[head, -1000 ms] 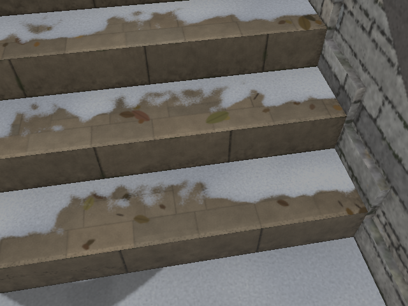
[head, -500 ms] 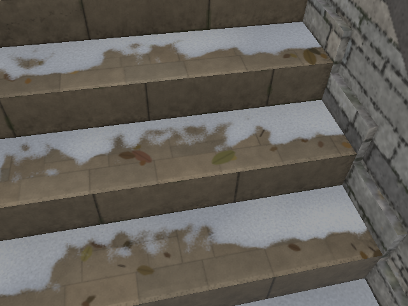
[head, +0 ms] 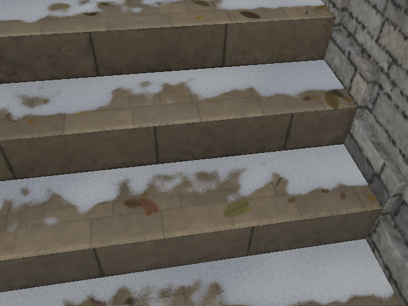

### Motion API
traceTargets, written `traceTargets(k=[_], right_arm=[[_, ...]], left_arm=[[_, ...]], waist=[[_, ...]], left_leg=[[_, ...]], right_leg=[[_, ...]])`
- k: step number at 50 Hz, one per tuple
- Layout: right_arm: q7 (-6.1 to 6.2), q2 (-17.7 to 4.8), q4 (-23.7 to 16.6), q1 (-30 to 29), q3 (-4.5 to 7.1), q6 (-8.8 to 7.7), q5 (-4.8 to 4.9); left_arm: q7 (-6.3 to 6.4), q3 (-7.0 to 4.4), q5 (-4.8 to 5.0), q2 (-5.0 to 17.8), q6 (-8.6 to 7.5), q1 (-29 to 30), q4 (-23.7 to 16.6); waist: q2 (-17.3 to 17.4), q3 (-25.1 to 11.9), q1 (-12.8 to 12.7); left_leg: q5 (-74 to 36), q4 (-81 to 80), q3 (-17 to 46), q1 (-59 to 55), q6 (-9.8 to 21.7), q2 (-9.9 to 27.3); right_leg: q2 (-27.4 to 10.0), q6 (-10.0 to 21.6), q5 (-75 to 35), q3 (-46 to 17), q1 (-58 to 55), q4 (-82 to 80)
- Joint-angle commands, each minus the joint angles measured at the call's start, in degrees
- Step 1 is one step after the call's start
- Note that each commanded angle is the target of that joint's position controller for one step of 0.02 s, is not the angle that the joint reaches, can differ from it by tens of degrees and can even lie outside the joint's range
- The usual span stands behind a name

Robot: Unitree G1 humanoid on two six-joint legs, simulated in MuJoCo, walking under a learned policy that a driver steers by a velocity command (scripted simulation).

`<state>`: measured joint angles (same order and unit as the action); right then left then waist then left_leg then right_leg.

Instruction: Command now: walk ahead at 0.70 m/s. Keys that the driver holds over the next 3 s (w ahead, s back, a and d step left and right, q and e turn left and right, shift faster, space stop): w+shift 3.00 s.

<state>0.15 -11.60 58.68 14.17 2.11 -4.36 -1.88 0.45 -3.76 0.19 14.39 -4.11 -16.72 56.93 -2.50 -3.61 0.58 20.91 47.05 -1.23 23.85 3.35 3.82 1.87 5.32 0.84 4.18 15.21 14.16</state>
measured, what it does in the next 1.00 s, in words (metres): climbs: left foot, then right foot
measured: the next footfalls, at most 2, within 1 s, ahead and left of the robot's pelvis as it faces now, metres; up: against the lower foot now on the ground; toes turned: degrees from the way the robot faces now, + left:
left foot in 0.10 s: +0.08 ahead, +0.14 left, +0.00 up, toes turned +4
right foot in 0.46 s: +0.14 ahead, -0.07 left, +0.00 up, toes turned -2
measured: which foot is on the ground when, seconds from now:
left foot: up 0.00-0.08, down 0.10-0.46, up 0.48-0.84, down 0.86-1.00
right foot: down 0.00-0.10, up 0.12-0.44, down 0.46-0.88, up 0.90-1.00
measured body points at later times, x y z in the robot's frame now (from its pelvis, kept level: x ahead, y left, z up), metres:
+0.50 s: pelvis +0.11 +0.02 -0.01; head +0.12 +0.01 +0.44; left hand +0.26 +0.25 -0.12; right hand +0.18 -0.24 -0.15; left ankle +0.05 +0.13 -0.71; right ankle +0.10 -0.07 -0.75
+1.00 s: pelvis +0.41 +0.08 +0.08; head +0.41 +0.08 +0.53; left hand +0.52 +0.33 -0.03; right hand +0.51 -0.16 -0.05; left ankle +0.44 +0.15 -0.58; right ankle +0.28 -0.07 -0.42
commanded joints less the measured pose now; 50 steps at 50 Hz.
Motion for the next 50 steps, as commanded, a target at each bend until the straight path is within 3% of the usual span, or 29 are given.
traceTargets(k=[1, 4, 5, 6, 7, 10, 13, 17, 21, 22, 23, 24, 25, 26, 29, 34, 36, 37, 39, 40, 41, 42, 43, 44, 45, 46, 48, 49, 50], right_arm=[[-1.14, -0.3, -0.6, 7.05, -0.24, 0.35, -0.67], [-0.07, -3.08, 0.66, 13.19, 0.07, -0.47, -0.1], [0.14, -4.66, 2.1, 17.09, 0.3, -1.0, -0.39], [0.29, -10.26, 0.29, 13.44, 1.43, -1.33, -0.64], [0.82, -13.31, -1.41, 7.42, 2.6, -0.97, -0.54], [-0.1, -10.5, -4.77, -0.4, 2.83, -1.98, 0.75], [-0.62, -8.79, -5.03, 1.0, 2.89, -3.11, 0.8], [-0.65, -8.17, -5.0, 2.55, 3.25, -3.64, 0.58], [-0.04, -8.32, -5.72, 2.44, 3.25, -3.03, 1.77], [0.5, -6.66, -7.15, -0.91, 2.9, -3.13, 2.48], [0.7, -3.89, -10.66, -6.15, 1.9, -3.37, 2.53], [-0.32, -0.13, -12.87, -4.93, 0.88, -4.01, 1.51], [-0.18, -0.48, -11.35, -3.09, 0.8, -3.49, 0.96], [-0.75, -1.38, -11.55, -4.34, 0.87, -3.31, 0.43], [-1.93, 1.92, -12.8, -4.14, -0.2, -1.92, -1.49], [1.22, 6.51, -28.33, -25.25, -4.25, -0.1, -0.49], [1.23, 4.93, -32.06, -29.36, -4.9, 0.09, 0.11], [0.9, 5.49, -34.97, -31.48, -6.07, 0.35, 0.27], [-0.48, 5.8, -36.38, -28.4, -7.31, 1.76, 0.36], [-0.68, 5.65, -32.46, -21.39, -6.88, 1.72, 0.59], [-0.53, 2.39, -30.33, -14.95, -5.44, 1.53, 0.94], [0.35, -0.97, -27.0, -3.08, -3.64, 2.08, 1.5], [0.59, -3.92, -24.97, 6.6, -2.05, 2.28, 0.58], [0.53, -9.04, -21.44, 12.0, 0.18, 1.62, -1.15], [1.58, -15.88, -16.3, 15.86, 2.44, 1.4, -1.32], [2.17, -15.39, -15.69, 10.38, 3.12, 2.35, 0.05], [0.71, -3.72, -10.19, 3.74, 0.85, 0.8, 0.55], [0.56, -0.15, -7.05, 3.97, 0.21, 0.04, -0.04], [-0.09, 2.61, -4.13, 5.29, -0.41, -0.98, -0.7]], left_arm=[[-0.26, -1.8, -0.89, 8.04, 0.23, 4.78, -4.87], [-0.7, -1.6, -0.05, 6.33, 0.66, 11.22, -8.38], [-0.89, -0.71, -0.51, 2.66, 0.54, 14.58, -10.43], [-1.4, 1.18, -0.65, -3.69, 0.42, 17.0, -13.4], [-1.92, 0.72, -2.37, -1.01, 0.84, 17.09, -15.15], [-3.08, -0.88, -2.82, 3.82, 0.35, 8.76, -11.82], [-2.94, -0.3, -2.22, 1.03, 0.54, 10.37, -11.26], [-1.66, 0.87, -1.13, -1.08, 0.52, 16.14, -13.19], [-0.57, 0.75, -2.69, -0.41, -1.04, 5.68, -10.23], [-0.23, 0.07, -3.57, 1.24, -1.65, -2.56, -7.68], [0.09, -1.0, -5.07, 6.44, -2.26, -11.25, -6.05], [0.38, -2.12, -3.97, 12.06, -1.98, -9.39, -5.91], [0.25, -1.77, -3.09, 8.3, -1.9, -7.07, -5.89], [-0.58, -0.65, -2.37, 3.5, -1.94, -2.91, -7.01], [-1.03, 1.08, -2.11, -0.92, -2.54, -4.09, -5.03], [-0.59, 1.82, -2.95, 1.24, -4.09, -14.71, 2.28], [-0.2, 2.29, -2.54, 2.05, -4.19, -14.17, 3.82], [0.31, 2.67, -1.24, 1.86, -3.5, -14.3, 4.84], [2.39, 2.84, 0.75, 3.14, -2.01, -10.32, 3.19], [2.2, 3.16, 2.46, 3.3, -2.16, -6.33, 0.17], [1.66, 2.14, 3.09, 8.42, -3.09, -9.35, -1.17], [1.58, 0.85, 1.97, 12.72, -3.47, -8.25, -1.65], [0.78, -1.05, 1.37, 15.57, -3.3, -5.53, -2.32], [0.31, -1.99, -0.11, 14.63, -3.45, -2.75, -4.1], [-2.09, -0.68, 0.75, 4.08, -4.45, 1.18, -9.26], [-2.83, -0.11, -2.81, -0.34, -5.35, -0.67, -12.07], [-3.5, 2.7, -4.24, -7.81, -5.47, 2.79, -17.86], [-2.96, 3.4, -4.57, -9.88, -4.25, 7.1, -19.91], [-2.29, 4.4, -4.04, -12.24, -2.57, 7.51, -21.79]], waist=[[-3.87, 3.39, 3.86], [0.8, 4.92, 7.43], [9.09, 5.68, 9.33], [21.94, 6.96, 7.49], [17.47, 9.29, 3.73], [7.03, 2.17, -2.1], [7.1, 1.29, -1.29], [10.77, 2.46, 1.28], [8.21, -1.46, -3.67], [5.05, -3.37, -7.75], [-5.11, -3.78, -11.41], [-17.03, -0.04, -5.86], [-8.39, -0.12, -3.97], [-2.37, 1.67, -2.4], [-3.54, 3.16, -0.16], [0.86, 12.28, -1.67], [1.98, 14.28, -1.31], [3.03, 14.66, -0.63], [2.99, 10.26, 1.28], [2.21, 2.63, 3.04], [-1.81, -4.39, 5.31], [-9.19, -13.2, 11.38], [-11.41, -19.43, 16.27], [-6.1, -21.59, 16.89], [18.47, -17.43, 14.2], [21.9, -18.24, 8.96], [2.04, -2.06, 0.3], [-1.74, 3.82, -1.01], [2.97, 4.31, -2.54]], left_leg=[[-0.95, -10.26, -5.91, -10.59, -1.03, -3.68], [-4.18, -24.66, -8.07, -20.23, 0.49, -3.84], [2.83, -32.96, 0.19, -25.06, 2.06, 0.51], [20.61, -43.11, 21.68, -22.37, 4.08, 14.83], [30.1, -47.36, 32.46, -14.46, 7.79, 20.08], [9.27, -43.06, 17.33, -11.29, 4.64, 11.55], [0.86, -42.03, 9.27, -11.03, 4.48, 7.38], [-4.92, -41.01, 7.99, -12.99, 6.75, 7.75], [-28.37, -27.43, 6.35, -14.57, 8.65, 7.26], [-37.13, -14.64, 2.26, -8.96, 7.37, 4.38], [-27.44, 3.66, -0.64, 6.21, 4.68, 1.05], [1.74, 13.69, -1.73, 28.48, 3.1, -6.17], [0.8, 25.58, 4.1, 34.08, 4.32, -1.23], [-4.28, 31.53, 4.7, 35.04, 4.19, 0.82], [-8.87, 55.57, 0.91, 35.16, 2.25, 0.68], [8.36, 85.15, 3.83, 67.58, 4.42, 0.71], [12.81, 76.9, 1.37, 67.51, 4.16, 1.52], [12.4, 63.63, -0.86, 59.57, 3.99, 2.87], [5.19, 40.29, -5.7, 30.84, 4.35, 2.69], [0.57, 35.12, -9.43, 9.96, 4.95, -1.26], [1.3, 32.47, -11.83, -0.5, 4.89, -5.55], [6.39, 30.58, -9.71, -4.85, 5.76, -7.23], [9.04, 20.58, -6.99, -8.19, 6.71, -8.77], [14.01, 11.91, 1.29, -14.36, 6.93, -7.76], [18.67, -15.64, 37.83, -23.41, 11.37, 7.41], [18.62, -30.52, 61.33, -24.11, 9.47, 12.68], [25.05, -26.32, 46.48, -9.28, 6.97, 11.26], [18.6, -23.44, 36.1, -2.25, 6.9, 10.03], [11.56, -23.5, 30.17, -0.78, 6.77, 8.48]], right_leg=[[-11.79, 4.41, 30.03, -9.86, 11.87, -11.29], [-10.6, 1.86, 32.66, -9.01, 18.55, -4.39], [-5.96, -0.9, 30.39, -4.81, 25.48, 8.06], [0.5, -3.72, 24.01, 0.99, 32.84, 24.81], [-1.66, -3.25, 15.65, -5.52, 34.41, 32.0], [-2.82, -4.55, 6.07, -5.18, 23.12, 38.34], [-2.53, -5.16, 5.04, -1.01, 16.93, 33.24], [-1.8, -4.21, 8.25, 1.98, 9.27, 19.17], [0.78, -0.91, 13.46, 3.39, -5.92, 8.1], [-1.98, -0.48, 12.56, -1.1, -15.82, 4.71], [-13.32, 0.14, 18.61, -18.33, -25.0, -1.49], [-20.92, 6.36, 12.13, -34.71, -33.72, -1.92], [-23.81, 10.44, 21.01, -36.83, -30.12, -0.78], [-20.55, 8.84, 26.3, -31.25, -24.71, -1.08], [-15.06, 9.09, 22.74, -20.57, -9.31, -3.28], [-19.21, 7.89, 26.99, -20.98, -11.18, -6.27], [-16.94, 5.44, 24.72, -15.8, -9.05, -9.24], [-14.01, 3.41, 23.36, -11.77, -3.05, -13.75], [-11.3, 4.57, -1.73, -3.63, 6.12, -24.12], [-10.35, 6.01, -35.72, -0.29, 10.12, -19.2], [-12.46, 7.25, -71.53, 0.41, 3.73, -8.18], [-16.31, 7.12, -93.44, -1.07, -6.73, 6.81], [-17.37, 5.91, -98.96, -2.39, -14.12, 22.39], [-13.59, 4.62, -83.66, -4.24, -10.17, 39.97], [1.45, 1.12, -22.1, -7.55, 16.46, 65.84], [5.98, 2.25, 1.45, -18.48, 27.83, 88.23], [0.99, 4.05, -3.51, -14.46, 37.55, 99.19], [0.44, 4.61, -2.68, -13.88, 41.22, 101.2], [1.27, 5.23, 3.03, -14.3, 45.31, 110.28]])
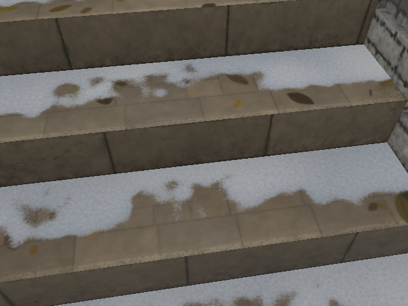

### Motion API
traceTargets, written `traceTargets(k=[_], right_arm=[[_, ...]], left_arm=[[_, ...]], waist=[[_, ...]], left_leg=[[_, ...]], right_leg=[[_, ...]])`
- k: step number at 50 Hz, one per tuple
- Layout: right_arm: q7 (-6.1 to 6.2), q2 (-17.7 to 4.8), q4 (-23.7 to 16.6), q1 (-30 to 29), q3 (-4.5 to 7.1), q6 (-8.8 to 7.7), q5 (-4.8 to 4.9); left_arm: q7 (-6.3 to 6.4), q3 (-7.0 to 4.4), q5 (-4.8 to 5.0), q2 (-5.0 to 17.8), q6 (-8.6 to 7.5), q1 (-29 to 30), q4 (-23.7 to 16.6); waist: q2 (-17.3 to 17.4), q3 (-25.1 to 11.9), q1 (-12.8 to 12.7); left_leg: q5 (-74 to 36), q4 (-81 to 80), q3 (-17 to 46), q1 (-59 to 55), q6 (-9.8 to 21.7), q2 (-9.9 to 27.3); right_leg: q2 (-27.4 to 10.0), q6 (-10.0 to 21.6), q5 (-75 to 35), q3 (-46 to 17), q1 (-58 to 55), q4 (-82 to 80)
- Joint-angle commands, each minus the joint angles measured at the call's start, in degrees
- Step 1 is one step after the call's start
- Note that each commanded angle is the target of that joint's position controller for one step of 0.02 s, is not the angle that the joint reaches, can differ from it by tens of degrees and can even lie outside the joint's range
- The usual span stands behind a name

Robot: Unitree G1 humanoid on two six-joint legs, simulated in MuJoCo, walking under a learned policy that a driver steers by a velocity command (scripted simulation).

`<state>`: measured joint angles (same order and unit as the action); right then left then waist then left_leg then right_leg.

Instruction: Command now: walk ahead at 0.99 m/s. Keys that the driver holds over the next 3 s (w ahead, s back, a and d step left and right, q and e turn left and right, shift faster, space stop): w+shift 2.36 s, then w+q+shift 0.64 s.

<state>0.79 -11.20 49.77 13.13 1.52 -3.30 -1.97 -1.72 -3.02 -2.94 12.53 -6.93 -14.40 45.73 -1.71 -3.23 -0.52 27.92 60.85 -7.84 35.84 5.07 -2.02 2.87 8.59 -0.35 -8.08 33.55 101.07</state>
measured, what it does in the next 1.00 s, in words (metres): climbs: right foot 0.17 m higher, then left foot 0.16 m higher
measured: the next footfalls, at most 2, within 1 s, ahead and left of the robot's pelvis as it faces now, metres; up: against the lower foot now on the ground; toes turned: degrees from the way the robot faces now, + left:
right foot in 0.30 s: +0.38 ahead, -0.07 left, +0.17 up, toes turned -3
left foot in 0.68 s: +0.67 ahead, +0.08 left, +0.33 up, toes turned +4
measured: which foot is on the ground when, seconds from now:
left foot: down 0.00-0.32, up 0.34-0.66, down 0.68-1.00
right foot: up 0.00-0.28, down 0.30-0.68, up 0.70-0.98, down 1.00-1.00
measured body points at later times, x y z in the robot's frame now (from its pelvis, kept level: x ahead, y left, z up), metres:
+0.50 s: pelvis +0.39 -0.01 +0.21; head +0.38 +0.01 +0.66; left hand +0.37 +0.25 +0.06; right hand +0.61 -0.21 +0.17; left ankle +0.38 +0.13 -0.17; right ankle +0.34 -0.06 -0.50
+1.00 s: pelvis +0.80 +0.02 +0.43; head +0.84 +0.02 +0.88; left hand +1.11 +0.15 +0.42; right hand +0.70 -0.23 +0.30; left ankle +0.64 +0.08 -0.30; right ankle +0.95 -0.07 -0.15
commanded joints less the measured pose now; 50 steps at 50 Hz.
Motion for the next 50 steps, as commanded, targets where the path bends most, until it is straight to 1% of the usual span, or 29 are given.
traceTargets(k=[1, 5, 9, 10, 11, 13, 14, 15, 17, 18, 20, 22, 25, 27, 29, 30, 32, 33, 34, 35, 36, 38, 40, 43, 46, 47, 48, 49, 50], right_arm=[[-1.43, 3.62, 6.74, 7.08, -0.21, -2.78, -0.82], [-2.2, 1.82, 9.17, 9.7, -1.38, -5.3, -0.32], [-0.86, -1.36, 13.31, 18.68, -1.6, -5.44, 2.98], [0.32, -1.96, 12.37, 18.38, -1.44, -4.65, 4.67], [1.53, -4.14, 9.12, 17.05, -1.4, -5.52, 6.87], [2.04, -18.23, 6.56, 15.63, 2.56, -6.64, 5.31], [1.15, -19.87, 4.35, 11.38, 4.28, -6.8, 4.85], [-0.03, -17.92, 2.15, 9.15, 5.0, -7.19, 4.25], [-3.6, -4.62, -4.8, 9.26, 4.43, -8.6, 2.06], [-3.36, 1.24, -9.67, 5.8, 2.72, -8.18, -1.02], [-2.78, 10.67, -16.52, -3.86, -1.37, -6.91, -1.69], [-1.69, 15.21, -18.47, -5.35, -4.4, -4.13, -0.75], [1.54, 11.11, -23.89, -17.55, -5.22, -1.95, 2.37], [2.45, 10.96, -28.98, -25.55, -7.12, -1.14, 1.81], [1.07, 6.19, -27.11, -21.11, -7.11, -1.03, 3.19], [0.61, 4.12, -22.35, -13.28, -5.71, -0.64, 3.67], [0.75, -0.18, -19.49, -1.0, -3.39, -0.01, 2.18], [0.25, -3.54, -18.62, 3.16, -2.15, -0.06, 1.71], [-0.04, -8.39, -15.83, 7.17, 0.04, -0.78, 0.82], [0.05, -14.81, -10.16, 10.39, 3.09, -0.58, 0.64], [0.06, -12.77, -10.1, 5.54, 3.9, -0.49, 0.31], [-0.4, -3.88, -4.36, 2.11, 2.01, -1.82, 1.16], [-1.4, 1.88, 2.61, 7.09, 0.93, -3.65, -0.3], [-2.17, 1.97, 6.16, 5.78, -0.03, -5.14, -0.77], [-1.31, -2.26, 11.11, 11.7, 0.21, -5.81, 3.8], [-0.15, -5.43, 8.82, 7.97, 0.76, -5.32, 5.29], [0.51, -9.91, 5.0, 10.29, 1.25, -6.66, 7.36], [0.44, -20.28, 2.24, 6.65, 4.24, -8.56, 6.91], [-0.02, -23.45, 0.13, 1.41, 6.22, -9.63, 6.42]], left_arm=[[0.46, 4.47, -0.08, -11.37, 1.89, 4.81, -11.38], [2.91, 5.91, 2.91, -10.23, 4.4, 18.23, -17.13], [3.69, 7.88, 3.12, -8.81, 4.28, 27.52, -23.54], [2.46, 8.31, 3.42, -7.15, 4.26, 24.76, -22.51], [1.81, 7.64, 4.54, -5.99, 3.91, 20.91, -18.93], [2.18, 5.12, 3.92, -2.21, 5.4, 5.14, -15.28], [1.72, 3.51, 3.43, 1.97, 5.84, -1.0, -12.98], [1.49, 1.61, 2.47, 6.08, 4.9, -3.3, -10.9], [2.64, -2.65, 1.5, 12.15, 4.59, -4.36, -3.87], [2.1, -1.94, 2.09, 6.74, 3.91, 1.15, -2.36], [1.91, -0.17, 1.24, -1.64, 1.8, -2.67, 6.1], [1.47, 1.09, 0.27, -5.78, 0.13, -7.76, 11.98], [-0.22, 2.0, 0.81, -2.65, -1.57, -7.62, 14.75], [-0.14, 2.45, 3.09, 0.07, -2.35, -9.03, 16.28], [2.78, 2.4, 6.85, 2.69, -2.08, -8.9, 14.63], [3.45, 2.16, 8.41, 5.7, -3.25, -11.32, 12.27], [3.75, -2.24, 7.08, 20.24, -3.61, -7.27, 8.65], [2.35, -4.2, 6.27, 22.31, -3.55, -4.39, 5.59], [0.93, -4.55, 4.29, 18.31, -4.31, -2.76, 3.03], [-0.46, -2.74, 1.76, 5.92, -5.43, 0.63, -0.81], [-0.31, -1.57, 0.92, -0.56, -5.18, -6.44, -5.38], [0.74, 1.03, -0.9, -6.68, -3.29, 4.64, -12.26], [1.57, 3.87, -0.7, -11.53, -0.66, 6.48, -14.13], [3.11, 5.1, 1.63, -10.02, 2.47, 16.22, -19.6], [5.04, 6.51, 2.49, -6.69, 3.4, 20.53, -23.82], [4.0, 6.95, 2.77, -5.09, 3.27, 13.96, -21.66], [3.12, 5.03, 3.59, -1.46, 3.34, 6.08, -15.83], [3.8, 3.66, 3.2, 0.3, 4.41, -2.62, -15.34], [3.76, 1.37, 3.34, 3.96, 4.65, -12.96, -12.45]], waist=[[3.61, 5.69, -2.66], [4.52, 11.8, -1.67], [2.22, 11.79, -1.5], [-0.37, 6.82, -2.37], [-1.47, -3.67, -3.21], [10.37, -18.31, -11.6], [12.79, -21.01, -14.57], [11.02, -22.26, -14.37], [-12.83, -17.87, -7.64], [-0.17, -12.23, -3.12], [7.64, 2.11, 0.35], [5.09, 7.36, 2.38], [2.79, 14.37, 3.56], [3.32, 14.68, 5.14], [5.62, 4.98, 6.18], [5.77, -5.04, 7.24], [-6.78, -16.9, 14.12], [-8.23, -20.87, 17.47], [-4.26, -22.73, 17.62], [17.49, -16.56, 13.69], [8.92, -19.87, 6.11], [-2.78, 0.76, 1.77], [-0.87, 6.48, 0.03], [1.42, 13.56, -3.93], [2.51, 11.04, -5.78], [0.93, 3.17, -9.01], [0.68, -11.39, -9.0], [7.46, -17.0, -14.24], [11.24, -23.91, -20.07]], left_leg=[[0.76, -38.31, 30.85, -12.57, 4.08, 13.18], [-14.41, -50.83, 16.09, -5.33, 3.0, 11.82], [-27.4, -60.58, 7.98, -12.24, 1.4, 9.67], [-36.05, -66.63, 3.58, -6.21, 2.58, 7.55], [-71.44, -63.74, 4.35, -3.78, 5.38, 9.22], [-117.46, -41.13, 4.51, -29.31, 7.85, 15.78], [-123.68, -28.09, 6.78, -38.65, 7.6, 17.35], [-117.37, -13.73, 7.45, -37.64, 6.54, 15.1], [-30.41, 38.62, 15.45, 2.31, 2.35, -6.61], [-28.27, 58.25, 21.32, 13.94, 3.22, -4.02], [-24.21, 71.48, 18.88, 28.08, 5.48, -1.98], [-15.71, 78.51, 19.78, 39.26, 6.84, -1.83], [-1.67, 74.4, 12.79, 43.89, 4.37, -1.01], [-1.41, 55.75, 5.51, 38.18, 3.76, 3.61], [-10.69, 25.08, -4.35, -7.73, 1.46, 3.53], [-11.5, 24.68, -8.49, -20.95, 1.74, -1.45], [-2.07, 11.78, -3.17, -17.65, 3.28, -1.51], [1.37, -0.99, -1.72, -20.09, 3.44, -4.33], [4.65, -11.04, 7.7, -27.88, 5.74, -2.66], [-10.31, -30.29, 38.7, -35.72, 11.54, 11.24], [-6.95, -40.09, 56.7, -38.88, 13.5, 19.7], [3.63, -38.77, 46.53, -27.13, 11.86, 17.98], [-10.27, -38.21, 25.99, -25.27, 6.33, 12.73], [-27.84, -49.67, 12.21, -7.73, 0.84, 10.46], [-46.63, -59.59, 3.46, -3.92, 0.43, 7.36], [-57.45, -61.59, 0.09, 3.98, 2.82, 4.61], [-94.34, -53.68, 3.96, 1.69, 5.35, 6.42], [-113.61, -44.18, 5.84, -10.31, 6.22, 11.58], [-125.08, -28.73, 8.28, -22.42, 6.05, 15.22]], right_leg=[[0.58, 2.08, 8.25, -3.07, 31.6, 27.34], [2.14, 0.19, 16.77, 5.69, 36.94, 24.98], [-3.16, 0.7, 23.74, 15.39, 35.91, 2.4], [-4.02, 0.21, 18.83, 21.77, 12.62, -16.44], [0.73, -0.66, 13.36, 25.91, -10.0, -21.22], [2.72, -0.08, 23.45, 20.66, -14.97, -28.97], [3.81, 0.36, 28.55, 19.06, -14.48, -37.84], [4.16, 0.77, 26.82, 13.61, -20.39, -48.3], [-15.47, 11.54, 41.71, -46.41, -32.4, -84.61], [-17.07, 10.18, 47.19, -44.85, -27.91, -84.94], [-15.53, 7.39, 31.05, -25.82, -17.33, -80.23], [-12.5, 3.61, 21.98, -10.16, -15.46, -79.64], [-12.51, 1.15, 14.41, -0.82, -5.57, -90.06], [-10.26, -1.09, 12.89, 4.5, -0.9, -98.71], [-7.57, 1.6, -14.14, 9.33, 12.35, -107.72], [-8.51, 3.01, -56.24, 10.96, 6.47, -99.9], [-15.41, 4.75, -94.78, 9.06, -22.67, -76.49], [-15.68, 3.62, -99.56, 8.15, -29.62, -60.65], [-11.47, 2.46, -81.93, 6.6, -24.01, -39.66], [6.46, -1.92, -2.22, 3.73, 2.17, -7.05], [6.9, -1.62, 2.62, -8.71, 16.04, 15.81], [3.13, 0.18, 6.76, -2.44, 34.8, 30.43], [2.86, 2.31, 15.98, -2.19, 44.79, 37.79], [2.92, 0.63, 24.64, 3.92, 39.06, 23.39], [-1.64, -0.41, 28.55, 16.83, 24.35, -4.89], [-1.83, -1.18, 17.74, 20.17, -4.23, -24.37], [5.2, -2.2, 13.58, 23.62, -25.65, -22.61], [3.36, -2.06, 18.4, 19.66, -26.29, -28.43], [2.85, -1.22, 18.31, 16.91, -28.05, -37.06]])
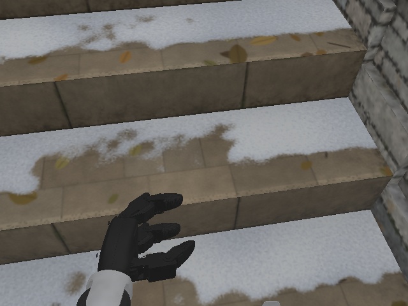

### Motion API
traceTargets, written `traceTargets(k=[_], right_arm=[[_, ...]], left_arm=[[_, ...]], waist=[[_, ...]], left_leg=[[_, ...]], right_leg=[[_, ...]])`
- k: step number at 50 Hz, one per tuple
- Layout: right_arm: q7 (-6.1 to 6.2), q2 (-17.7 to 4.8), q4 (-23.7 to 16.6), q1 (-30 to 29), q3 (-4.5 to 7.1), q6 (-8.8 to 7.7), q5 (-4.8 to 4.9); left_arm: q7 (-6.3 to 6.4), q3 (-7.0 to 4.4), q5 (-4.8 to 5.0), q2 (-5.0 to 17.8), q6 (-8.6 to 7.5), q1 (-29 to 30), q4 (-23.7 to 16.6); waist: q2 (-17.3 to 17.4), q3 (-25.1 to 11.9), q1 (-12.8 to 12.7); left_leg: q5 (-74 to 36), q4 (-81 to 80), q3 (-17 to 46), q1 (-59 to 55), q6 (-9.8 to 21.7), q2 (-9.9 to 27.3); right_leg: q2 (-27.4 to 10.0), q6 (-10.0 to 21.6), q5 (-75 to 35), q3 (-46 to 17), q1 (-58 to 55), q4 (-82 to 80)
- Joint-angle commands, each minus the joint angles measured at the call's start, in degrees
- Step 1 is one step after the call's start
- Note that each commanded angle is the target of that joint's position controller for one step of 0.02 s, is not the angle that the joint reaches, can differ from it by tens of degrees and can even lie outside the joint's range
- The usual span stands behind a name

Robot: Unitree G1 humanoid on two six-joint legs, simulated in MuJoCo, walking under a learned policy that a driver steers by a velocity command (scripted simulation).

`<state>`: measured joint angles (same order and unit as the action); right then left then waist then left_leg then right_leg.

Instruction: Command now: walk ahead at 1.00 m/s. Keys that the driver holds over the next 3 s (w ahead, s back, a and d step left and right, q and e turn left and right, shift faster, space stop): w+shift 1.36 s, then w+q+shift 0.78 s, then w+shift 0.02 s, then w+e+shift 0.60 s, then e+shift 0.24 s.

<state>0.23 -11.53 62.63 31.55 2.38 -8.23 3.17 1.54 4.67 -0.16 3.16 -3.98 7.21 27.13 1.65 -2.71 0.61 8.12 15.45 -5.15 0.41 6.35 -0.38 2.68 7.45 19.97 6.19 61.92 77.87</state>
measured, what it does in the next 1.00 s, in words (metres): climbs: left foot 0.16 m higher, then right foot 0.17 m higher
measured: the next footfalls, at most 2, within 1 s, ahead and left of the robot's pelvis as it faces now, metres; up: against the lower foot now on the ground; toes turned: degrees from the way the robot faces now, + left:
left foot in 0.38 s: +0.43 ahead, +0.09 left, +0.33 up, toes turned +3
right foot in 0.72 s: +0.75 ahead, -0.07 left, +0.50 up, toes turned +0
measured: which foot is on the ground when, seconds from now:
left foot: down 0.00-0.02, up 0.04-0.36, down 0.38-0.74, up 0.76-1.00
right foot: down 0.00-0.38, up 0.40-0.70, down 0.72-1.00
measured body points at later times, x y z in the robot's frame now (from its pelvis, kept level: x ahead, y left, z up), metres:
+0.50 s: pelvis +0.40 +0.02 +0.25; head +0.40 +0.02 +0.70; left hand +0.52 +0.27 +0.15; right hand +0.57 -0.21 +0.15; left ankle +0.39 +0.09 -0.43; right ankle +0.29 -0.12 -0.21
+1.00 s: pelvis +0.78 +0.02 +0.47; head +0.80 +0.00 +0.92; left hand +0.70 +0.28 +0.35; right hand +1.07 -0.12 +0.46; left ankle +0.91 +0.15 +0.02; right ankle +0.71 -0.07 -0.27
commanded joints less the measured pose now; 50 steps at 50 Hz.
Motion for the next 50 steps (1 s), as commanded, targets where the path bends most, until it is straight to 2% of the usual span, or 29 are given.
traceTargets(k=[1, 2, 3, 5, 7, 9, 13, 15, 17, 18, 19, 20, 21, 22, 25, 27, 29, 31, 33, 35, 36, 37, 38, 40, 42, 45, 47, 48, 50], right_arm=[[-0.61, -20.02, -13.63, -16.16, 5.69, -4.76, 1.07], [-2.76, -9.67, -16.75, -16.36, 4.6, -4.67, -1.05], [-3.56, -4.75, -20.34, -12.23, 3.62, -4.77, -3.56], [-3.14, 4.6, -30.15, -23.1, -0.21, -3.88, -6.61], [-1.6, 11.61, -33.27, -26.37, -3.45, -1.63, -7.13], [-1.14, 9.44, -33.36, -25.87, -3.83, 0.69, -4.7], [1.65, 8.68, -42.46, -41.61, -6.93, 3.5, -3.7], [-0.39, 4.49, -35.76, -30.14, -5.89, 3.65, -2.17], [0.51, 0.83, -32.78, -18.74, -3.48, 4.4, -4.0], [0.48, -1.57, -33.34, -16.61, -2.42, 5.09, -3.83], [0.46, -5.01, -32.72, -17.44, -1.28, 4.16, -3.82], [-0.1, -9.26, -30.47, -15.94, 1.12, 3.41, -3.61], [-0.72, -13.17, -25.68, -15.51, 3.27, 3.12, -5.39], [-1.02, -10.73, -24.93, -13.06, 3.38, 3.14, -5.19], [-1.84, 1.47, -12.08, -6.66, 0.4, 1.07, -5.26], [-1.88, 4.25, -10.88, -11.57, -1.41, -0.1, -5.41], [-2.05, 1.07, -8.38, -11.69, -1.14, -1.73, -5.35], [-1.31, -2.04, -5.88, -9.56, -0.64, -1.44, -2.34], [0.98, -8.83, -8.7, -6.62, 0.26, -1.43, 1.92], [0.55, -22.19, -10.99, -12.16, 4.54, -3.69, 0.61], [0.02, -20.48, -13.11, -17.26, 5.32, -3.61, 1.1], [-1.08, -13.91, -15.1, -19.69, 4.91, -3.58, -1.71], [-2.93, -6.72, -19.09, -14.5, 3.83, -3.26, -3.8], [-2.18, 5.75, -27.37, -19.87, -0.32, -1.25, -8.18], [-0.78, 12.31, -32.54, -27.55, -4.14, 1.56, -9.49], [2.26, 7.05, -32.34, -24.41, -3.26, 4.56, -3.99], [3.16, 9.15, -37.47, -33.64, -5.09, 5.83, -3.44], [3.27, 10.21, -41.27, -39.0, -6.76, 6.27, -3.72], [1.34, 3.24, -39.67, -34.53, -5.91, 6.37, -1.36]], left_arm=[[-0.49, -7.76, -1.32, 17.27, 1.12, -35.79, 7.92], [-0.41, -10.34, -2.6, 22.91, 0.96, -34.84, 11.11], [0.14, -11.34, -1.81, 21.01, 1.59, -27.43, 10.56], [-0.89, -9.2, -1.39, 12.64, -0.13, -24.08, 16.5], [-1.05, -8.26, -1.97, 8.29, -2.46, -30.8, 24.63], [-0.85, -6.78, -2.29, 5.14, -2.84, -27.97, 25.23], [-1.95, -5.96, -0.25, 8.64, -3.94, -28.14, 29.89], [0.37, -5.75, 4.75, 11.71, -4.62, -26.05, 24.55], [0.64, -10.57, 5.16, 27.56, -6.65, -24.87, 21.55], [0.15, -12.16, 3.82, 29.5, -6.86, -24.33, 20.1], [-0.87, -12.73, 2.29, 27.35, -6.84, -23.79, 17.97], [-1.33, -12.12, -0.48, 19.88, -7.04, -18.08, 15.11], [-1.31, -10.83, 0.21, 10.1, -6.39, -24.74, 9.95], [-0.96, -9.61, -2.12, 7.98, -5.72, -22.53, 7.54], [-0.1, -4.18, -4.1, -2.78, -2.78, -11.24, 1.57], [-0.61, -3.13, -1.92, -1.0, -0.19, -8.07, -0.41], [1.14, -2.85, -1.19, -0.2, 1.47, -1.57, -3.98], [1.71, -1.58, -0.75, 1.67, 1.07, 0.48, -6.64], [1.2, -2.31, 0.37, 5.75, 0.37, -10.5, 0.21], [2.88, -5.39, 1.52, 11.38, 2.44, -26.69, 3.8], [1.38, -7.86, 1.04, 17.53, 2.0, -31.33, 6.16], [0.19, -9.42, 0.1, 23.16, 0.53, -31.32, 8.46], [0.85, -10.84, -1.43, 24.35, 1.38, -29.95, 12.47], [0.64, -8.95, -0.09, 13.79, -1.47, -24.76, 15.04], [-0.82, -8.08, -1.02, 9.51, -3.87, -29.67, 22.87], [-0.9, -6.28, -1.62, 8.07, -4.69, -27.78, 26.18], [-1.89, -5.7, -0.21, 10.36, -5.93, -27.49, 28.55], [-1.49, -5.48, 0.76, 11.48, -5.81, -26.03, 29.1], [0.93, -5.61, 4.36, 14.81, -5.62, -22.36, 25.82]], waist=[[4.55, -26.89, -20.23], [-14.76, -22.68, -16.1], [-15.55, -24.52, -9.96], [-0.6, -5.13, -4.37], [1.79, 4.1, -2.45], [1.5, 7.14, 1.56], [-3.13, 12.85, 5.11], [0.58, -2.55, 6.82], [-9.45, -16.76, 11.64], [-11.24, -21.0, 13.31], [-5.72, -21.68, 13.6], [-2.5, -15.99, 12.59], [16.52, -15.26, 5.48], [1.22, -16.6, 4.68], [-1.23, 4.25, 0.65], [-2.34, 10.07, -4.26], [1.12, 13.62, -5.41], [-0.42, 11.53, -7.22], [-3.65, -7.54, -8.04], [9.15, -21.93, -17.85], [6.46, -24.17, -20.59], [-3.89, -19.37, -18.52], [-21.14, -20.91, -11.33], [-1.25, -7.53, -3.42], [3.39, 4.28, -1.32], [5.09, 10.66, 3.61], [-0.37, 12.04, 5.07], [-2.51, 12.85, 6.63], [-6.72, 0.94, 8.78]], left_leg=[[-98.7, 33.56, 6.55, 8.84, 4.16, 10.73], [-25.34, 68.07, 9.15, 26.6, 0.05, -5.21], [-4.37, 95.36, 20.4, 40.96, -0.12, -11.06], [0.41, 112.85, 17.36, 62.86, 2.14, -7.72], [9.8, 124.46, 15.64, 76.87, 4.71, -6.33], [13.16, 116.47, 14.46, 75.25, 2.97, -4.59], [20.83, 91.93, -1.21, 63.45, 1.17, 2.47], [3.64, 71.09, -8.72, 12.56, 0.69, -2.01], [11.15, 60.91, -5.65, 12.77, 0.96, -2.81], [17.27, 51.1, -4.66, 14.23, 0.75, -4.79], [17.98, 35.22, -0.45, 10.79, 2.15, -5.71], [11.12, 19.71, 14.56, 9.17, 4.8, -0.06], [-27.34, 13.42, 46.0, -6.57, 13.12, 17.48], [-19.02, 11.67, 49.72, -8.47, 15.18, 19.13], [2.33, 10.67, 25.14, 1.93, 5.87, 12.86], [2.13, 1.24, 12.94, 19.26, 1.18, 8.56], [-10.85, -5.83, 9.46, 26.88, 1.06, 8.56], [-18.13, -13.47, 3.7, 30.54, 0.59, 6.87], [-71.59, -10.93, 2.81, 32.8, 5.02, 5.19], [-100.45, 10.96, 5.09, 12.52, 6.92, 12.96], [-103.89, 27.91, 5.37, 8.19, 4.99, 11.32], [-62.82, 52.87, 6.29, 13.18, 2.28, 2.41], [-9.88, 85.03, 12.76, 36.82, -0.04, -11.42], [-4.39, 111.33, 16.94, 56.53, 1.8, -8.56], [5.22, 122.08, 16.3, 74.95, 4.44, -5.68], [13.85, 120.89, 15.32, 74.22, 1.51, -6.78], [16.72, 112.37, 10.69, 75.33, 0.78, -3.68], [14.05, 96.43, 5.71, 68.12, 0.96, -0.06], [0.45, 68.02, -5.82, 19.28, -1.08, 0.73]], right_leg=[[5.07, 1.41, -0.98, -2.84, -58.59, -26.84], [-8.56, 10.69, -4.8, -30.94, -64.56, -43.84], [-15.67, 14.22, -0.81, -58.86, -66.04, -56.39], [-14.62, 11.57, 11.79, -48.4, -57.03, -56.05], [-12.12, 7.17, 1.16, -31.04, -54.75, -54.97], [-11.05, 3.1, -7.01, -19.54, -46.02, -58.9], [-7.99, 2.04, -16.72, -7.84, -25.64, -77.85], [-5.74, 5.95, -59.98, -4.2, -14.08, -78.74], [-12.86, 6.3, -110.51, -4.95, -43.61, -59.04], [-15.06, 5.95, -118.94, -7.82, -54.09, -46.53], [-12.08, 3.46, -113.32, -8.46, -56.24, -28.95], [-4.93, 1.17, -62.89, -11.09, -47.41, -7.58], [9.34, -4.15, -15.74, -18.38, -16.77, 25.0], [7.02, -2.29, -10.01, -19.3, -4.8, 45.69], [2.88, 3.4, 0.94, -18.6, 18.07, 57.08], [2.19, 1.92, 2.35, -14.55, 10.33, 43.63], [2.44, 0.9, 7.58, -9.29, 10.33, 42.27], [-1.02, 1.12, 8.03, -3.92, -0.97, 19.6], [3.59, -1.07, 0.46, 10.07, -45.24, -0.27], [3.21, -0.88, 7.98, 3.56, -51.82, -9.73], [4.98, 0.37, 6.84, 0.81, -55.07, -21.92], [-1.76, 5.23, 6.94, -16.27, -53.84, -41.0], [-14.45, 14.45, 7.21, -54.69, -62.34, -57.19], [-16.52, 10.89, 20.43, -51.21, -53.4, -58.74], [-12.74, 6.27, 8.7, -32.49, -49.95, -55.55], [-15.14, 0.55, -26.18, -17.34, -39.82, -57.09], [-12.07, -1.35, -19.68, -10.65, -34.26, -63.47], [-9.65, -2.62, -13.74, -7.02, -26.94, -70.73], [-7.11, 4.6, -30.17, -4.11, -10.77, -85.49]])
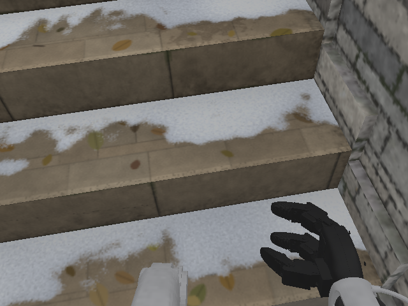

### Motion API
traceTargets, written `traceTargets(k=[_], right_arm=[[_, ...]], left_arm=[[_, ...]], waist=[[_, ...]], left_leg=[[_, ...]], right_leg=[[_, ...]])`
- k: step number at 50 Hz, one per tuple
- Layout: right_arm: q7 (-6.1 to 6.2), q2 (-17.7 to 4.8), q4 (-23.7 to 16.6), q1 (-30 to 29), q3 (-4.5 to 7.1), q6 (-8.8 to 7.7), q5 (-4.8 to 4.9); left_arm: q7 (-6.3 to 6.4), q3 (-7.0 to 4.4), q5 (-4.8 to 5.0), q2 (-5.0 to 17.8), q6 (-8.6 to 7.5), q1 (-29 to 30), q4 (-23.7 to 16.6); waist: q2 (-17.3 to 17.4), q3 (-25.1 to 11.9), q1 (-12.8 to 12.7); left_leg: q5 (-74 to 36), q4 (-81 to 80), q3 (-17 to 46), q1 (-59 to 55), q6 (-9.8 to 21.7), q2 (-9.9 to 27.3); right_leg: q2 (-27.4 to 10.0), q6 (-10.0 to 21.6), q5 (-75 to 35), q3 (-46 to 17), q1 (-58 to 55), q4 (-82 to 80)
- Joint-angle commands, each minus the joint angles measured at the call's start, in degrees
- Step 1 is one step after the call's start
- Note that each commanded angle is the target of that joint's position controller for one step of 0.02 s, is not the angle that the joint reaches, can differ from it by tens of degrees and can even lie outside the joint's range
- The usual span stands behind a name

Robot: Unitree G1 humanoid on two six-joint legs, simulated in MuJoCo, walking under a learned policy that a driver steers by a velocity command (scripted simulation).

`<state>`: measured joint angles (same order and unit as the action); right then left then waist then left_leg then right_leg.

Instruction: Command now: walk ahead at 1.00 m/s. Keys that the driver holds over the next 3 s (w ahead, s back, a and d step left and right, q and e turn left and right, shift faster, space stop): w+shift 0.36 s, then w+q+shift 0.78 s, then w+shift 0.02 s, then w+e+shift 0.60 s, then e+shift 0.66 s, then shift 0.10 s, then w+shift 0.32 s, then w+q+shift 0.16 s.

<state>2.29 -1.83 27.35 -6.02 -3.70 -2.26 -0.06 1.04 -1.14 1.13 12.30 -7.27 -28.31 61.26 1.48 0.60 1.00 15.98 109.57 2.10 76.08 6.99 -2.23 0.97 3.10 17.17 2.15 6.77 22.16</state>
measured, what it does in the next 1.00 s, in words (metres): climbs, turning left: left foot 0.16 m higher, then right foot 0.17 m higher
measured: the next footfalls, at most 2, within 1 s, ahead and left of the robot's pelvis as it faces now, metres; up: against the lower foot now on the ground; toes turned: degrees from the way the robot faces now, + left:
left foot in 0.10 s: +0.22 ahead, +0.11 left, +0.16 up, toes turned +1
right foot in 0.42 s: +0.53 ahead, -0.07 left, +0.33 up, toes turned +2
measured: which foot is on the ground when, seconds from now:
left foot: up 0.00-0.08, down 0.10-0.42, up 0.44-0.86, down 0.88-1.00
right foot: down 0.00-0.12, up 0.14-0.40, down 0.42-0.88, up 0.90-1.00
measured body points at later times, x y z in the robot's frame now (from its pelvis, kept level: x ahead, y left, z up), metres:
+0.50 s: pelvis +0.38 +0.04 +0.23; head +0.42 +0.02 +0.68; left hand +0.59 +0.26 +0.15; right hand +0.43 -0.23 +0.10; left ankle +0.20 +0.15 -0.35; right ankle +0.49 -0.07 -0.41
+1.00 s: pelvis +0.73 +0.21 +0.42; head +0.73 +0.22 +0.87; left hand +0.85 +0.51 +0.36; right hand +0.91 -0.01 +0.30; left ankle +0.73 +0.28 -0.25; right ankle +0.67 +0.02 -0.04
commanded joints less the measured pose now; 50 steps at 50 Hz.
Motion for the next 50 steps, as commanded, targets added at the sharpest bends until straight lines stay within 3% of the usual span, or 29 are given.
traceTargets(k=[1, 3, 5, 6, 7, 8, 12, 15, 17, 18, 19, 20, 21, 22, 23, 24, 25, 26, 28, 30, 35, 37, 40, 42, 43, 44, 45, 46, 50], right_arm=[[-0.46, -8.32, -2.32, 5.85, 1.89, 0.61, 1.33], [-0.96, -10.46, 2.54, 15.2, 4.09, 1.87, -1.49], [-1.27, -14.58, 4.05, 22.21, 5.91, 1.6, -3.32], [-1.27, -20.08, 7.8, 25.77, 7.96, 1.53, -5.2], [-1.42, -22.74, 11.62, 25.43, 10.17, 1.66, -3.77], [-2.0, -19.1, 10.98, 19.89, 10.04, 1.05, -3.03], [-2.93, -8.91, 22.52, 20.46, 6.75, -2.18, -3.33], [-2.69, -12.93, 25.91, 20.39, 7.05, -4.84, -3.4], [-2.19, -17.43, 23.98, 20.12, 8.33, -4.77, -0.35], [-1.46, -19.72, 19.36, 14.26, 9.19, -3.57, 0.91], [-3.41, -23.1, 16.07, 22.34, 10.16, -2.82, 2.41], [-4.13, -28.03, 15.92, 20.47, 10.85, -3.49, 2.67], [-5.25, -28.08, 14.64, 15.08, 10.7, -4.64, 2.2], [-7.25, -16.92, 10.41, 14.81, 8.8, -5.29, 1.53], [-8.43, -17.42, 7.89, 21.93, 9.28, -4.92, -0.94], [-8.03, -15.94, 6.11, 20.56, 9.07, -4.01, -4.16], [-7.38, -11.93, 4.62, 19.48, 7.92, -3.89, -4.37], [-5.63, -10.74, 3.68, 16.86, 6.85, -4.88, -4.94], [-4.64, -7.58, 4.64, 15.06, 5.66, -3.88, -2.68], [-4.11, -2.83, 2.87, 10.84, 3.84, -2.95, -1.35], [-1.21, -4.66, -5.8, 0.41, 4.56, 1.8, 1.21], [-1.62, -6.39, -9.11, -2.85, 4.43, 3.05, 0.54], [-5.19, -10.88, -2.34, 7.22, 5.65, 5.81, -2.17], [-3.88, -16.36, 2.7, 29.03, 8.38, 6.97, -1.62], [-3.4, -20.73, 3.1, 32.13, 9.87, 5.11, -1.13], [-4.09, -24.62, 2.79, 26.71, 12.15, 3.21, -0.24], [-3.72, -26.95, 4.55, 15.92, 12.33, 2.57, 0.41], [-1.5, -26.46, 3.37, 13.64, 11.87, 3.43, 0.88], [-1.73, -15.58, 18.38, 24.86, 9.03, -0.92, -2.95]], left_arm=[[1.54, -0.76, 4.14, 9.75, -3.39, 9.73, -9.47], [1.33, -4.0, 1.53, 17.99, -3.59, 8.18, -11.91], [-1.25, -5.31, -0.74, 15.57, -3.21, 11.43, -16.23], [-1.67, -4.64, -0.69, 9.69, -4.39, 15.0, -22.0], [-2.12, -4.03, -1.93, 2.13, -4.86, 16.47, -25.38], [-0.67, -1.92, -4.47, -5.66, -4.48, 17.4, -29.86], [1.21, 2.56, -3.37, -9.98, 0.51, 21.93, -35.0], [1.92, 2.25, -2.48, -6.74, 2.86, 32.72, -40.35], [2.7, 0.63, -2.29, -1.15, 2.67, 31.96, -41.91], [2.69, 0.95, -1.68, 0.78, 2.56, 23.29, -38.97], [4.83, -2.37, 2.15, 5.54, 4.07, 12.34, -31.61], [6.36, -3.92, 4.3, 4.35, 5.55, 0.99, -25.92], [7.21, -5.24, 2.33, 6.56, 6.81, -8.74, -23.24], [9.2, -7.29, -2.8, 13.93, 7.43, -4.66, -25.11], [10.39, -7.69, -3.77, 13.95, 7.81, 4.48, -27.53], [8.36, -7.01, -3.56, 12.1, 6.15, 15.56, -27.87], [6.47, -6.21, -3.43, 7.55, 5.1, 21.36, -23.87], [3.45, -5.73, -3.38, 7.17, 2.53, 18.38, -21.04], [1.16, -3.22, -3.69, -1.37, 0.0, 13.37, -13.91], [0.24, -3.0, -3.95, -1.17, -2.31, 3.77, -7.84], [-0.62, -2.93, -3.91, 6.64, -3.92, 10.18, -8.49], [0.7, -2.73, -3.67, 7.64, -2.8, 11.65, -8.61], [3.76, -4.5, 2.95, 17.12, -2.24, 15.34, -15.65], [1.91, -7.23, 3.37, 23.17, -1.29, 16.65, -17.78], [-0.58, -7.62, 4.04, 22.17, -1.18, 18.07, -19.19], [-2.25, -7.18, 0.56, 17.92, -1.19, 18.92, -20.69], [-3.85, -5.54, -2.86, 7.35, -1.02, 17.19, -28.37], [-3.91, -3.09, -7.03, 2.11, -1.84, 16.37, -32.9], [-1.84, 3.02, -7.41, -7.01, -1.14, 26.23, -38.05]], waist=[[-7.22, -7.66, 7.7], [-12.76, -17.31, 10.03], [-14.5, -21.09, 13.84], [-4.96, -20.15, 12.81], [14.42, -16.55, 10.59], [2.56, -13.51, 4.57], [-1.78, 8.62, -4.63], [-2.71, 11.26, -6.26], [3.66, 12.43, -7.28], [-3.32, 4.6, -11.27], [-6.45, -7.95, -8.83], [2.77, -21.34, -15.95], [5.62, -26.48, -21.73], [-9.92, -29.2, -16.35], [-11.18, -36.99, -11.2], [-8.56, -31.3, -5.65], [-2.79, -17.26, -0.4], [-4.55, -13.03, -1.98], [-0.94, -4.93, -2.18], [-4.07, -1.15, -4.27], [-10.74, 9.99, 2.83], [-7.38, 10.55, 4.86], [1.03, -5.53, 7.74], [-10.25, -23.56, 16.58], [-9.85, -27.39, 17.02], [-9.58, -21.08, 13.9], [16.27, -18.39, 1.99], [15.21, -20.81, 0.18], [0.76, -2.66, -1.4]], left_leg=[[-4.59, -26.43, -14.61, -64.74, -1.65, -0.22], [13.8, -35.42, -13.64, -55.02, 0.69, -2.94], [22.33, -53.14, -6.66, -58.05, 3.67, -5.25], [29.57, -67.65, 12.12, -64.3, 8.08, 1.18], [31.3, -88.35, 46.68, -69.54, 12.79, 12.98], [24.56, -90.47, 48.04, -69.34, 11.68, 15.59], [1.74, -90.17, 12.67, -53.89, 3.37, 10.93], [-12.65, -99.71, 3.08, -44.5, 0.34, 10.01], [-40.92, -105.44, -4.18, -46.15, 5.64, 8.13], [-45.59, -107.57, -8.21, -37.07, 4.52, 3.19], [-52.74, -101.36, -2.78, -39.99, 6.73, 3.48], [-81.54, -89.72, -3.19, -46.3, 8.52, 6.57], [-78.85, -71.98, -1.66, -57.36, 6.2, 7.95], [-10.32, -36.94, 5.55, -49.44, -0.79, -7.55], [-9.44, -7.66, 18.28, -46.25, -2.65, -9.47], [-16.16, 2.61, 16.84, -41.34, -2.21, -7.89], [-19.65, 8.02, 14.67, -30.48, -2.25, -7.46], [-9.53, 4.43, 10.89, -20.44, 0.94, -4.65], [-2.22, 8.57, 8.92, -13.63, 1.71, -2.86], [2.89, 14.38, 7.25, -2.06, 3.04, -2.97], [12.72, 21.91, 6.8, 9.64, 0.84, 0.6], [7.0, 6.11, 1.51, -3.33, 1.09, 2.68], [-0.5, -22.92, -12.99, -51.21, 3.69, -1.58], [9.21, -31.9, -13.14, -59.03, 4.1, -5.29], [11.39, -46.66, -8.27, -65.74, 3.25, -8.69], [15.88, -65.14, 3.42, -61.15, 3.2, -10.5], [12.53, -85.01, 43.79, -73.61, 7.43, -0.61], [21.04, -95.69, 59.96, -71.2, 8.47, 5.55], [9.28, -85.52, 35.94, -56.32, 8.22, 0.28]], right_leg=[[-7.52, 10.57, -56.32, 0.52, 35.89, -25.9], [-11.75, 10.33, -104.36, 2.44, 2.4, -3.18], [-14.69, 9.48, -112.01, -2.73, -4.63, 26.97], [-7.02, 7.51, -74.73, -5.34, 11.11, 48.55], [8.94, 4.58, -19.57, -11.58, 37.9, 79.91], [8.45, 4.0, -15.69, -21.51, 50.03, 102.66], [4.67, 5.6, 2.87, -14.54, 67.17, 108.98], [4.32, 4.64, 8.83, -9.34, 62.2, 99.06], [2.41, 2.31, 22.43, -1.18, 54.04, 80.79], [0.19, 1.66, 10.74, 3.8, 22.75, 49.68], [6.54, -1.41, 2.12, 6.53, -3.41, 38.87], [8.61, -2.55, -2.42, 6.81, -16.35, 40.35], [4.21, -3.03, -2.28, 0.48, -14.81, 26.96], [-16.39, 7.27, -1.69, -39.99, -16.22, 7.29], [-23.84, 11.62, 5.04, -71.97, -14.2, -9.74], [-18.92, 12.46, 26.79, -67.15, -6.25, -8.11], [-16.84, 11.98, 25.65, -52.52, -0.83, -1.44], [-15.03, 13.01, 32.37, -41.2, -0.14, 2.47], [-12.64, 9.21, 19.18, -25.33, 1.21, 3.05], [-12.33, 7.47, 14.26, -16.36, -2.96, 1.2], [-21.72, 3.56, 20.09, -6.46, 12.36, -18.6], [-17.75, 1.98, 9.95, 4.13, 20.73, -27.08], [-13.16, 3.84, -51.9, 16.42, 22.55, -24.93], [-18.45, 4.19, -103.25, 10.93, -3.69, 4.39], [-17.74, 4.09, -102.11, 8.39, -4.55, 22.83], [-13.24, 2.26, -69.67, 3.69, -1.42, 42.3], [1.05, -2.16, -8.61, -3.03, 35.06, 69.47], [0.57, -1.33, -8.75, -12.95, 42.27, 90.65], [-2.17, 1.93, -2.13, -7.98, 59.84, 109.76]])
Over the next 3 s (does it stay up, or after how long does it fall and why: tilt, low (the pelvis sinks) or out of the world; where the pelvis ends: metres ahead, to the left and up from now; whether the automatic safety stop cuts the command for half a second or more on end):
stays up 1.81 0.53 0.99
